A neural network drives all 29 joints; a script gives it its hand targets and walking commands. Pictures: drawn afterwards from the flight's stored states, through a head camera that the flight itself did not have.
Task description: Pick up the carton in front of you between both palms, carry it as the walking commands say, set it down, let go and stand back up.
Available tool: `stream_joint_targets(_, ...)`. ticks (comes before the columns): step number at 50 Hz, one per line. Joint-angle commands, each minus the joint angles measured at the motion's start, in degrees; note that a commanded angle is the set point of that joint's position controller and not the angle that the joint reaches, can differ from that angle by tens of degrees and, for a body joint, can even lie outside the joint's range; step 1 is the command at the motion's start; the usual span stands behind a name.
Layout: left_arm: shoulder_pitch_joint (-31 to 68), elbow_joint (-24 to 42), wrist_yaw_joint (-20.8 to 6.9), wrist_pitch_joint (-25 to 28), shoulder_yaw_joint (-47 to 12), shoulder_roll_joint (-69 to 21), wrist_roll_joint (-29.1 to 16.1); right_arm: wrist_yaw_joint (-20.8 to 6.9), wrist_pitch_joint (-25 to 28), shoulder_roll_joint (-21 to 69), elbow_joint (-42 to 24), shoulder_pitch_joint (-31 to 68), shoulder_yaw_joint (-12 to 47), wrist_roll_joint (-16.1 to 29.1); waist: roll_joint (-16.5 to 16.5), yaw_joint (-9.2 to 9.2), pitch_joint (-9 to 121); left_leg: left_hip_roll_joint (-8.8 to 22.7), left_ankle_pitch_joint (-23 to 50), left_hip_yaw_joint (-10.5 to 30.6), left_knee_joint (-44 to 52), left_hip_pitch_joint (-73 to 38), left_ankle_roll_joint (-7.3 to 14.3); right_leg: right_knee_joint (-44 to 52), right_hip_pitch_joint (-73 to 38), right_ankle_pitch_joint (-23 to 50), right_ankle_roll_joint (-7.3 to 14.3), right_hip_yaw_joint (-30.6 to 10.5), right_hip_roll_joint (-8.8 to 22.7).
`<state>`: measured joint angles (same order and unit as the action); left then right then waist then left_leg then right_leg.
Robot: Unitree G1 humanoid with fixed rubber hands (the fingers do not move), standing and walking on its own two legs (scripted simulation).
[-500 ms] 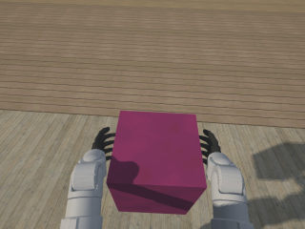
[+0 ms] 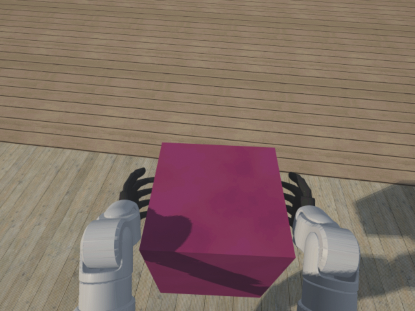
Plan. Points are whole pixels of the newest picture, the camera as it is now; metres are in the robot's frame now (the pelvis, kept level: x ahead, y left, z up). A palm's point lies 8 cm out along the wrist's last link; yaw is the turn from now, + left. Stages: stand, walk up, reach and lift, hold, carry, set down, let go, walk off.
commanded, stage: carry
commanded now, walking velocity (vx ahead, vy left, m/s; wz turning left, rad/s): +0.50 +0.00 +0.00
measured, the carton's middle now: (214, 224) +0.28 +0.00 +0.02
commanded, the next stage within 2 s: none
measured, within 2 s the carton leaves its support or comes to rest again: neither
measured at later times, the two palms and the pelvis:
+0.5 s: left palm (151, 104) +0.60 +0.17 +0.06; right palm (263, 114) +0.57 -0.13 +0.07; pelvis +0.33 +0.05 +0.01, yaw -5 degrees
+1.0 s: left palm (178, 37) +0.94 +0.13 +0.10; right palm (263, 40) +0.94 -0.17 +0.09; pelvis +0.67 -0.03 +0.01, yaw +0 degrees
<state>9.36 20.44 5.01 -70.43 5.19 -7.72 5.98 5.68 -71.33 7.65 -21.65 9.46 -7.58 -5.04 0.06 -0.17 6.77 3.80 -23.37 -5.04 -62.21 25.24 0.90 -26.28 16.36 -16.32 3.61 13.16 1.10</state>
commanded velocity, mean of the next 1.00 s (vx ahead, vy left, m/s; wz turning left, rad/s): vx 0.50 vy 0.00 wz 0.00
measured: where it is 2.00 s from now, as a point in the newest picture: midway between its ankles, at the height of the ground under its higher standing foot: (210, 175)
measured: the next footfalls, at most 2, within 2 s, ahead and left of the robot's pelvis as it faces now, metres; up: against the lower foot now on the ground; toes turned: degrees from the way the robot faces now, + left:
left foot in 0.28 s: +0.38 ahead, +0.11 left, +0.00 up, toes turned +10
right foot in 0.78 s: +0.72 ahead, -0.10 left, +0.00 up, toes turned -14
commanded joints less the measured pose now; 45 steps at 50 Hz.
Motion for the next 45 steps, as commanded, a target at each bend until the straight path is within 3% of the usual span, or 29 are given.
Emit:
stream_joint_targets(1,26.9,4.5,-13.2,-0.5,-39.2,-50.5,-22.8,-15.0,0.1,49.8,-0.6,25.9,41.6,22.7,-2.8,-1.22,11.2,3.0,5.7,1.5,4.8,17.5,-0.1,14.0,-25.7,19.4,4.4,-21.5,18.0)
stream_joint_targets(5,25.2,3.8,-15.1,0.0,-40.3,-50.9,-24.3,-13.7,1.6,52.0,0.9,21.5,41.2,19.0,-6.2,-1.02,8.2,0.2,12.0,-3.1,18.2,15.2,-1.1,14.3,-24.7,26.3,3.5,-12.0,14.0)
stream_joint_targets(8,23.6,3.1,-15.9,0.4,-40.2,-50.5,-24.1,-13.3,2.0,52.1,0.4,20.9,41.6,18.2,-8.8,-1.22,4.3,-2.3,16.6,-8.0,29.3,9.2,-0.3,14.5,-20.5,31.8,2.5,-6.5,11.6)
stream_joint_targets(10,23.0,3.1,-16.0,0.7,-40.0,-50.3,-23.7,-13.4,2.1,51.9,-0.8,21.6,42.2,18.8,-10.1,-1.19,3.5,-3.1,21.9,-9.7,32.6,3.3,0.8,13.0,-19.2,37.2,1.6,-4.9,11.8)
stream_joint_targets(12,22.9,3.7,-16.0,0.9,-40.1,-50.0,-23.5,-13.7,2.3,51.9,-1.4,21.5,42.6,19.4,-11.1,-0.27,7.4,-5.2,23.3,-11.9,34.8,-8.2,1.6,3.8,-18.4,45.0,-0.3,-0.8,10.9)
stream_joint_targets(13,22.7,4.1,-16.0,0.9,-40.1,-49.7,-23.3,-13.9,2.4,51.8,-1.2,20.9,42.4,19.5,-9.3,0.67,10.7,-7.0,19.4,-13.6,35.9,-18.1,1.8,-5.0,-15.0,44.1,-1.4,1.0,9.1)
stream_joint_targets(14,22.5,4.0,-16.0,1.0,-40.2,-49.2,-22.9,-14.2,2.5,51.8,-1.3,20.9,42.3,19.6,-6.0,1.81,13.8,-2.4,14.6,-8.2,35.4,-29.7,1.9,-15.6,-6.4,32.0,-2.4,-0.2,8.0)
stream_joint_targets(15,23.1,4.4,-15.9,0.8,-40.6,-49.4,-23.0,-14.5,2.6,50.8,-0.2,20.1,41.6,19.1,6.5,1.82,18.9,15.9,-0.6,20.1,41.3,-39.5,8.3,-33.4,6.9,14.3,-4.5,-1.7,3.3)
stream_joint_targets(16,22.9,4.2,-15.9,1.0,-40.8,-49.5,-23.0,-14.9,3.0,52.0,1.2,19.9,42.4,19.7,15.0,1.35,19.6,22.7,0.8,37.8,50.7,-42.8,13.5,-45.8,18.5,-9.3,-4.6,-7.6,-2.4)
stream_joint_targets(17,23.6,3.8,-16.0,1.6,-41.2,-50.9,-22.9,-15.1,3.5,53.5,0.0,20.7,42.8,20.9,10.8,1.23,17.7,22.0,7.8,32.4,50.1,-40.4,13.1,-51.2,21.6,-8.6,-3.1,-12.7,1.6)
stream_joint_targets(19,24.0,3.8,-16.0,3.0,-41.6,-54.2,-22.7,-15.5,4.6,56.9,-1.1,22.7,44.0,22.1,2.1,1.33,15.1,18.0,19.1,20.0,48.7,-32.3,9.1,-46.7,20.7,-3.2,-1.6,-13.6,6.3)
stream_joint_targets(21,22.1,3.1,-15.5,4.2,-41.9,-56.1,-22.3,-15.9,5.5,58.0,-1.8,22.9,44.9,22.9,3.4,0.87,14.7,15.2,20.2,12.0,50.0,-27.9,6.6,-39.2,17.7,0.6,-1.8,-12.2,7.1)
stream_joint_targets(22,20.3,2.5,-15.2,4.8,-42.0,-56.7,-21.8,-16.2,5.8,57.9,-1.8,21.7,45.1,23.1,4.7,0.88,14.7,14.4,20.9,9.7,50.5,-27.5,6.4,-36.4,17.2,1.0,-2.1,-11.0,6.6)
stream_joint_targets(29,17.5,4.9,-13.5,6.1,-43.0,-54.5,-19.9,-17.4,6.2,52.8,-3.7,18.1,44.9,23.2,7.6,0.95,7.9,10.7,28.3,-0.1,52.2,-30.0,6.2,-16.0,22.2,10.2,-4.1,-4.3,5.0)
stream_joint_targets(35,20.1,8.6,-13.5,2.4,-42.3,-47.7,-22.2,-15.4,3.4,46.4,-5.4,17.6,42.4,21.2,8.4,1.39,1.8,9.9,35.6,-4.2,51.1,-31.0,5.3,-4.1,17.0,15.8,-2.2,-0.2,2.6)
stream_joint_targets(37,20.1,7.8,-13.7,1.1,-41.4,-45.9,-22.4,-15.0,2.2,44.9,-5.4,18.4,41.7,20.7,9.1,0.81,3.4,9.5,45.9,-6.4,44.6,-31.7,4.0,-2.2,9.7,14.3,-1.3,1.6,0.7)
stream_joint_targets(38,19.9,7.1,-13.8,0.6,-40.8,-45.5,-22.3,-14.9,1.6,44.3,-5.4,19.2,41.5,20.8,8.2,-0.04,5.9,7.9,49.3,-9.0,36.7,-29.9,2.7,0.2,1.5,13.1,-1.2,4.1,-1.8)
stream_joint_targets(39,20.0,6.3,-13.9,0.2,-40.1,-45.0,-22.2,-14.8,1.1,43.7,-5.4,19.9,41.4,20.8,5.6,-0.88,9.6,5.9,45.6,-9.9,26.0,-23.8,1.3,0.3,-10.5,9.0,-1.2,3.6,-2.2)
stream_joint_targets(40,20.2,5.9,-14.0,-0.2,-39.3,-44.2,-22.0,-14.8,0.5,43.5,-5.4,21.3,41.4,20.9,-2.1,-1.95,13.6,3.9,30.0,-8.8,11.9,-12.7,-0.2,4.1,-21.0,-1.4,0.8,-13.8,9.9)
stream_joint_targets(41,21.4,4.0,-14.3,0.1,-39.0,-44.5,-21.9,-14.6,0.0,44.2,-7.0,22.9,42.0,21.1,-17.9,-1.69,17.9,-4.3,4.1,-4.6,-5.5,6.4,-2.5,10.5,-33.9,-6.0,9.6,-40.3,24.1)
stream_joint_targets(42,21.2,4.1,-14.4,0.1,-38.9,-46.4,-22.9,-14.7,-0.1,44.7,-6.3,24.4,42.0,21.3,-16.1,-1.47,16.4,-3.3,-2.9,2.7,-13.6,11.4,-0.9,14.2,-31.1,3.7,10.5,-42.3,24.0)
stream_joint_targets(43,23.1,5.3,-14.4,0.3,-39.1,-48.1,-23.4,-14.8,0.2,46.6,-6.2,25.8,42.3,21.9,-12.4,-1.37,16.1,-0.3,-1.0,4.5,-16.0,12.8,0.6,12.2,-29.2,12.0,9.6,-34.8,22.3)
stream_joint_targets(44,24.7,6.1,-14.4,0.6,-39.6,-50.0,-23.7,-15.0,0.7,48.5,-6.3,26.7,42.6,22.2,-5.0,-1.16,16.0,2.0,2.4,5.2,-13.6,12.5,1.3,11.3,-26.1,16.5,7.8,-29.4,21.1)
stream_joint_targets(45,26.7,7.4,-14.3,0.8,-40.2,-51.3,-24.0,-15.0,1.0,50.1,-6.4,27.1,42.8,22.5,-1.6,-0.84,14.8,3.6,5.4,5.4,-9.7,11.3,1.5,12.0,-22.1,18.5,6.1,-24.9,19.9)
